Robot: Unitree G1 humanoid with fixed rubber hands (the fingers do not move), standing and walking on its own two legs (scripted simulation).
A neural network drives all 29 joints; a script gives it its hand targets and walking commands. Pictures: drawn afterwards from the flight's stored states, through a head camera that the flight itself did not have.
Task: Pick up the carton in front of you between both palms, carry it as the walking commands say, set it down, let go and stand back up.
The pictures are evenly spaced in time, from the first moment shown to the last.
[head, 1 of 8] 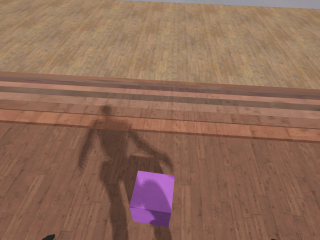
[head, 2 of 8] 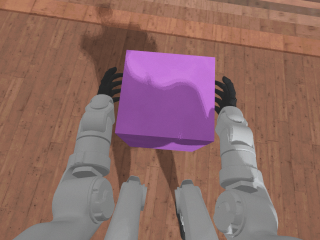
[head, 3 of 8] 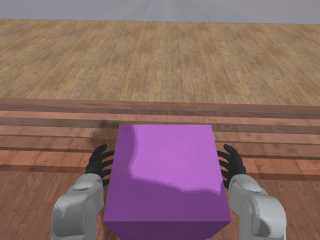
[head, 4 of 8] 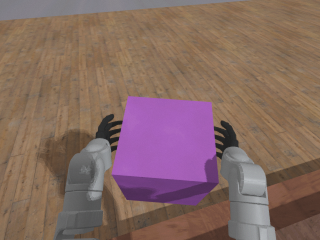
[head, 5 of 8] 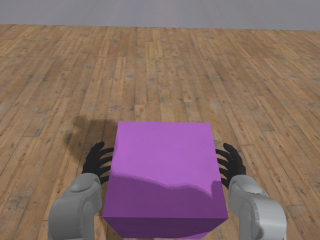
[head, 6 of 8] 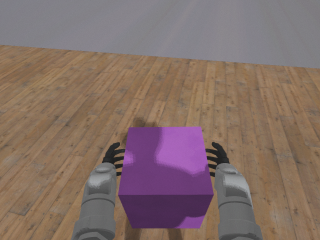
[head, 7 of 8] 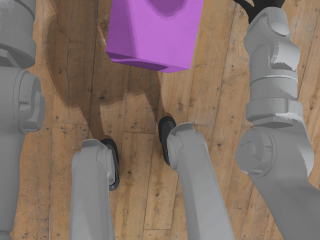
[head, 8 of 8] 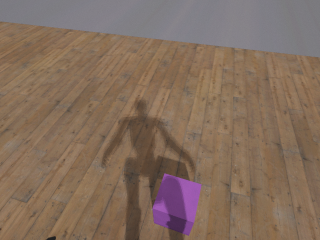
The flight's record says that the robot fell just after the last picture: no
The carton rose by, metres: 0.69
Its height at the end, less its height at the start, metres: -1.24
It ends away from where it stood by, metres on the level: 6.25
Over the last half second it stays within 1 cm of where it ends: yes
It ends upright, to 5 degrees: yes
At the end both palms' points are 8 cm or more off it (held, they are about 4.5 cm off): yes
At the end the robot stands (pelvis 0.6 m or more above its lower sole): yes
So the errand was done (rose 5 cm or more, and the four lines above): yes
